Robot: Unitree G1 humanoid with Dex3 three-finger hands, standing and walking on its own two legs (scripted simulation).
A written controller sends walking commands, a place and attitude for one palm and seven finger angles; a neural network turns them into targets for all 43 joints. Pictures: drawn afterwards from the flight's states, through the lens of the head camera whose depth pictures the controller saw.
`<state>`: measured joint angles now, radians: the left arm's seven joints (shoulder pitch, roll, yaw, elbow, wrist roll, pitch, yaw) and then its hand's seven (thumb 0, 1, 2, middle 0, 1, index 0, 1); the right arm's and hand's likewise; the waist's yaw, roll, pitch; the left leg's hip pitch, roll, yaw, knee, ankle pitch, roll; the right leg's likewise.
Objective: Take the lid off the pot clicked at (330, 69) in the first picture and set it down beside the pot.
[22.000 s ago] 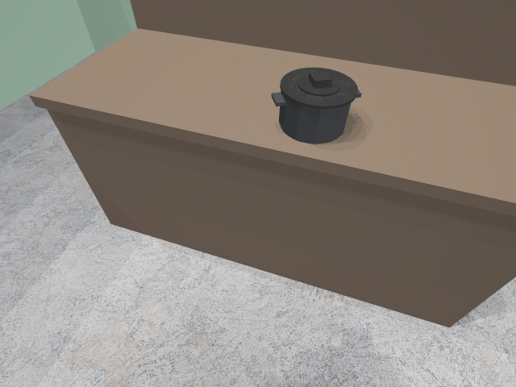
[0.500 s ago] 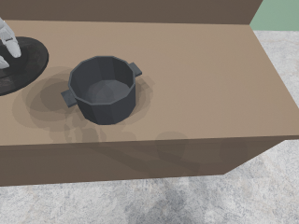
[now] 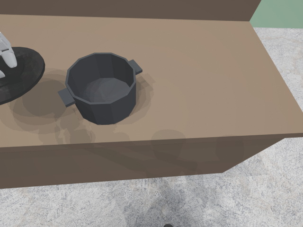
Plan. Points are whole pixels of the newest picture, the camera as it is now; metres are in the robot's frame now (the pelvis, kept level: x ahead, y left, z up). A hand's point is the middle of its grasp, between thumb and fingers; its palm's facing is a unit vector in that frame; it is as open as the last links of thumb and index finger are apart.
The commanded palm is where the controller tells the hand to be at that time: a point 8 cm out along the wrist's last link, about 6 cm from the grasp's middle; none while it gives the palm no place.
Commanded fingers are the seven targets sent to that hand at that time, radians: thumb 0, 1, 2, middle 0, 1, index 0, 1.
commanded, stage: lower the lid onto the table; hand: left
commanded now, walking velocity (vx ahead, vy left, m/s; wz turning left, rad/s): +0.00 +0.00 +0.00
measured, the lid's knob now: out of the picture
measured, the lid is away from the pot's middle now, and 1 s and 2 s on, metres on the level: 0.24 0.24 0.24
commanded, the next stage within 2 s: open the fingers wide in 1.92 s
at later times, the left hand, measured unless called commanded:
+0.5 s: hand out of the picture +0.48 +0.34 +0.10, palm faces -0.48 -0.22 -0.85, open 6.2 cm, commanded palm +0.52 +0.35 +0.18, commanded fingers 0.00 0.59 0.98 -0.74 -1.17 -1.00 -1.17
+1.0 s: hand (5, 81) +0.47 +0.34 +0.08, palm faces -0.50 -0.19 -0.84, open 6.1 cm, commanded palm +0.52 +0.34 +0.15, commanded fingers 0.00 0.59 0.98 -0.74 -1.17 -1.00 -1.17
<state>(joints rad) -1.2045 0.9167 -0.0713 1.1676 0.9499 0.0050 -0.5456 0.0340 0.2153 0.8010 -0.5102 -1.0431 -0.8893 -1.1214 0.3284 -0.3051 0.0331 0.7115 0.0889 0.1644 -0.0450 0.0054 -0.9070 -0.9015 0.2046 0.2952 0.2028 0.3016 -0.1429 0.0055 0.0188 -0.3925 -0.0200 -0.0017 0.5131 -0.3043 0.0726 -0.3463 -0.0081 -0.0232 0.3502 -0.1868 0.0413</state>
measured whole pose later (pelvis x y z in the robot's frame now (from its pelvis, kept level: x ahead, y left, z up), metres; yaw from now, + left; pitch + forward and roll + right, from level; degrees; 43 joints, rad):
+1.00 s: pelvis -0.01 +0.02 -0.01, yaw -1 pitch +14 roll -4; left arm -1.13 0.88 -0.07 1.18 0.96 -0.09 -0.49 0.03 0.22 0.80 -0.50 -1.04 -0.89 -1.12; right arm 0.35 -0.29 0.03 0.71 0.08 0.18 -0.07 0.00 -0.91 -0.90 0.21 0.30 0.20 0.30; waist -0.15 0.01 -0.02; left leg -0.53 -0.02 0.00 0.65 -0.36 0.09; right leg -0.48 -0.01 -0.02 0.46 -0.22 0.03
